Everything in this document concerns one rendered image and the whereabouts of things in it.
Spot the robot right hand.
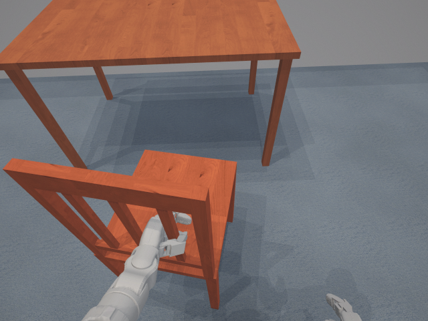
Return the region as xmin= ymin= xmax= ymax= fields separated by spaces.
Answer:
xmin=325 ymin=294 xmax=362 ymax=321

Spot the chair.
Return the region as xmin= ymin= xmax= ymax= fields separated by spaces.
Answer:
xmin=3 ymin=150 xmax=237 ymax=310

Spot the robot left forearm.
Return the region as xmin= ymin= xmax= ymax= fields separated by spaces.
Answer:
xmin=82 ymin=245 xmax=160 ymax=321

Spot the table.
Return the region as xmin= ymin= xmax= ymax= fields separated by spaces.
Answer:
xmin=0 ymin=0 xmax=301 ymax=169

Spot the robot left hand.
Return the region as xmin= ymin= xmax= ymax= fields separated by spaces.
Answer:
xmin=139 ymin=211 xmax=192 ymax=257

